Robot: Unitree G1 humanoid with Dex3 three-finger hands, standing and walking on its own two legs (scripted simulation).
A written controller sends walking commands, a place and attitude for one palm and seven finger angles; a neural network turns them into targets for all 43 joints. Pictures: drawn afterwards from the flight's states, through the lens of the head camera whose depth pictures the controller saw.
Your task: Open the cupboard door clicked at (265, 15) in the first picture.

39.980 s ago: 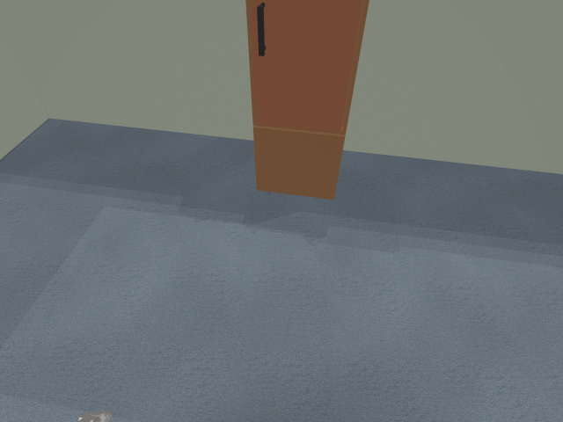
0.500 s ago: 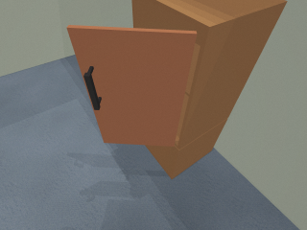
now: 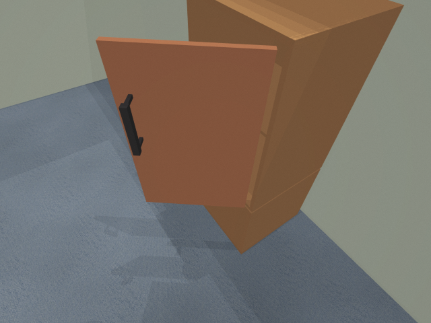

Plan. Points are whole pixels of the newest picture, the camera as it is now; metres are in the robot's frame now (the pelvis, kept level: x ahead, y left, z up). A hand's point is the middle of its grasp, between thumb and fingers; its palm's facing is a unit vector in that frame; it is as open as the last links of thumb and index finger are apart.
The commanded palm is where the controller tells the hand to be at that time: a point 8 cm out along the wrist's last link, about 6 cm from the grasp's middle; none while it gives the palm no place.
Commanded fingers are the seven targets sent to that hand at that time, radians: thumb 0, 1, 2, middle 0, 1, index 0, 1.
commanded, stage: raise the hand with hooked fingers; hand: left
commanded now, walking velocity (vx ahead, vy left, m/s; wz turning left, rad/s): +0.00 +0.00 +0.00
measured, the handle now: (133, 126) +0.54 +0.25 +0.04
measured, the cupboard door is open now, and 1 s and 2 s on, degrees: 52 52 52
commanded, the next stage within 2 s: none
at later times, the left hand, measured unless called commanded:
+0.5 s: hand out of the picture +0.13 +0.19 -0.06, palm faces +0.06 -1.00 +0.02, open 8.7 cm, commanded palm +0.12 +0.26 -0.04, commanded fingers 0.00 0.36 0.67 -0.24 -0.64 -0.24 -0.64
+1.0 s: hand (81, 280) +0.18 +0.25 +0.00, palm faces +0.05 -1.00 -0.06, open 11.7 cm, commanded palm +0.16 +0.30 +0.01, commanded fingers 0.00 -0.22 0.42 -0.28 -1.02 -0.28 -1.02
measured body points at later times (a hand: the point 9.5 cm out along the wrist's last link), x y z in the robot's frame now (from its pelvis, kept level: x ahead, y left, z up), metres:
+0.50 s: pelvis -0.05 +0.00 -0.09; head -0.02 +0.01 +0.36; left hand +0.12 +0.25 -0.05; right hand +0.19 -0.24 -0.12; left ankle +0.00 +0.12 -0.74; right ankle -0.04 -0.08 -0.74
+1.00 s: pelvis -0.05 +0.03 -0.06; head -0.01 +0.03 +0.39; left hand +0.17 +0.30 +0.00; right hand +0.09 -0.23 -0.14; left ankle +0.00 +0.13 -0.74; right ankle -0.04 -0.08 -0.74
